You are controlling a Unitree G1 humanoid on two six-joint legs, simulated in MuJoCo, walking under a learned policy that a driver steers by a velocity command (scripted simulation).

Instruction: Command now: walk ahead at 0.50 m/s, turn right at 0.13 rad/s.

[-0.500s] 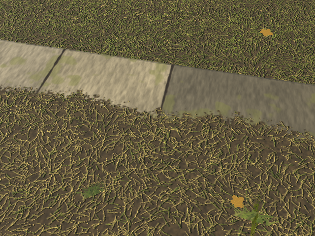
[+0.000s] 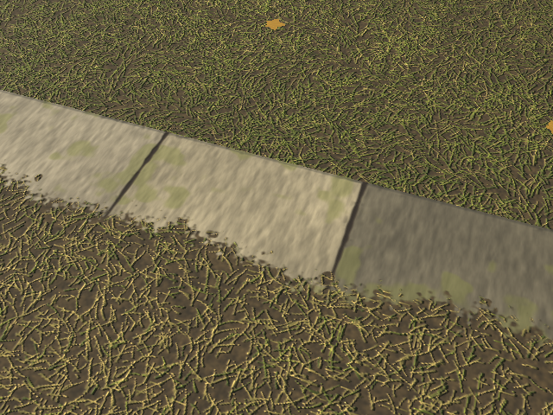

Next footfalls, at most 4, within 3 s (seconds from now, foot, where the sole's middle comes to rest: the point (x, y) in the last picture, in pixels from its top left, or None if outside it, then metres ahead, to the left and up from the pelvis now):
0.14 left None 0.25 0.11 -0.78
0.70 right None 0.47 -0.13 -0.78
1.26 left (352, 327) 0.72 -0.11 -0.78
1.66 right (394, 399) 0.53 -0.21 -0.78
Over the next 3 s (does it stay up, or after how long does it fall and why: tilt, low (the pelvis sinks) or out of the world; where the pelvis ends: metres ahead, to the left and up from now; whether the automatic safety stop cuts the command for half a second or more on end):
stays up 0.82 -0.16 0.00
